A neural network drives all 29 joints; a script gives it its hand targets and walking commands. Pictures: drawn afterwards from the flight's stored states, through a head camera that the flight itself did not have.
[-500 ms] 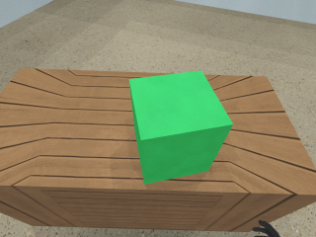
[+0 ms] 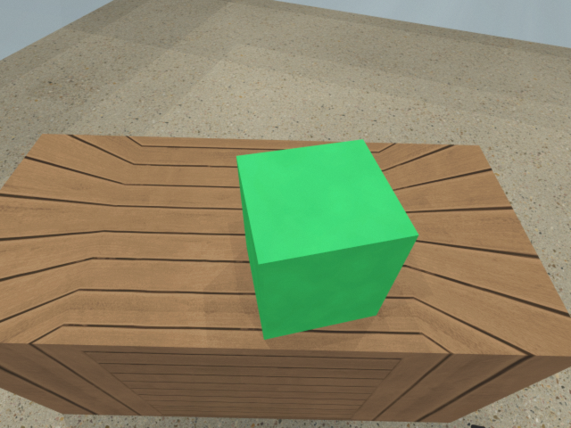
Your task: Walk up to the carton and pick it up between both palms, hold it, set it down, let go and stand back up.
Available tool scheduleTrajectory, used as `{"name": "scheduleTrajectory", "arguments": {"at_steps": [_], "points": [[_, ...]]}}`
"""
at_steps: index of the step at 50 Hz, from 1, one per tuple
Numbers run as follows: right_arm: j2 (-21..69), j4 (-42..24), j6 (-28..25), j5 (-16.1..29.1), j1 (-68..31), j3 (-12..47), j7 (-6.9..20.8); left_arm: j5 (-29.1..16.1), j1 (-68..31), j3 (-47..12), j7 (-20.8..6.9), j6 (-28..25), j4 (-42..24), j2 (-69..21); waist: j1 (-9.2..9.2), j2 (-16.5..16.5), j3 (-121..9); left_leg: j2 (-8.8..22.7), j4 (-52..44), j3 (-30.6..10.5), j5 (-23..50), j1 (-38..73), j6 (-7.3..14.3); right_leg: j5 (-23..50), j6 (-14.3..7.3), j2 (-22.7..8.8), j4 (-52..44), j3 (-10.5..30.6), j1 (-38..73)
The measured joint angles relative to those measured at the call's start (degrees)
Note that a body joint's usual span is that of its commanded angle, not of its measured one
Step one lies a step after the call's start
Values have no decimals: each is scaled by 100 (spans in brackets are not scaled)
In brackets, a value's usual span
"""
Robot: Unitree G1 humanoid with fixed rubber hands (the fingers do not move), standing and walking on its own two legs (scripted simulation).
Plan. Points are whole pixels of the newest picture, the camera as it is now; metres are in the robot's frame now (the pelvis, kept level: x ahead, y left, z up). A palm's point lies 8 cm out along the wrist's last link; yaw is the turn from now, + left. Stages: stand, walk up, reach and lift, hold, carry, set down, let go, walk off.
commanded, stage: walk up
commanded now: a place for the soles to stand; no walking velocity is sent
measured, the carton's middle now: (312, 242) +0.42 -0.03 -0.01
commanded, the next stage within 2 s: reach and lift in 0.50 s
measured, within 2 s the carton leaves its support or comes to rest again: neither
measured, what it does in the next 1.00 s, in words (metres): stands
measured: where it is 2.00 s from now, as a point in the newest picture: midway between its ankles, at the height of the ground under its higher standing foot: outside the picture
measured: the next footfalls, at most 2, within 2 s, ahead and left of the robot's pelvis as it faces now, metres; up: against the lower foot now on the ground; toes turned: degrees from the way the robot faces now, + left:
none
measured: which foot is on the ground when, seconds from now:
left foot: down 0.00-1.00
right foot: down 0.00-1.00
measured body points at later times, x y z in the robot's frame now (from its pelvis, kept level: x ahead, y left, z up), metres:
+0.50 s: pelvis +0.01 -0.01 +0.00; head +0.03 +0.00 +0.45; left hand +0.10 +0.29 -0.14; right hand +0.10 -0.31 -0.13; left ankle +0.05 +0.12 -0.74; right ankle +0.00 -0.15 -0.74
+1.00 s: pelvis +0.02 -0.03 -0.01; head +0.05 +0.00 +0.44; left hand +0.19 +0.23 -0.11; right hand +0.16 -0.32 -0.10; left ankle +0.05 +0.12 -0.74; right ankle +0.00 -0.15 -0.74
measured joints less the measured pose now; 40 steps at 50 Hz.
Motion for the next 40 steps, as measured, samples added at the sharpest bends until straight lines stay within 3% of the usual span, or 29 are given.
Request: {"name": "scheduleTrajectory", "arguments": {"at_steps": [25, 26, 29, 33, 36, 40], "points": [[8, -35, -49, -13, 188, 27, -25, 4, -108, 48, -22, 28, -121, -73, -110, -29, -156, 35, -205, 7, 29, 157, -55, 3, -44, 35, -149, 0, 123], [23, -29, -80, -96, 173, -22, -15, 10, -85, 75, -18, 163, -227, -75, -102, -31, -166, 43, -146, 16, -38, 112, -66, -53, -62, 39, -92, 7, 73], [144, -245, -274, -584, -104, -387, 172, 17, -165, 198, 99, 1554, -1361, -5, -25, -102, 44, 128, 673, 99, -455, -347, -109, -360, -176, 103, 755, 111, -452], [270, -870, -275, -628, -398, -527, 324, 235, -457, 258, 65, 2801, -2796, -1, 8, -185, 575, 249, 1653, 62, -873, -583, -149, -841, -108, 205, 1688, 119, -661], [307, -1184, -305, -490, -361, -474, 377, 436, -480, 248, 64, 3133, -3635, -200, 5, -205, 675, 297, 1880, -1, -1035, -542, -177, -965, -126, 253, 1825, 68, -562], [279, -1463, -337, -376, -84, -354, 405, 577, -310, 236, 44, 3184, -4163, -531, 8, -220, 558, 322, 1702, -5, -1050, -290, -209, -949, -166, 280, 1596, 55, -291]]}}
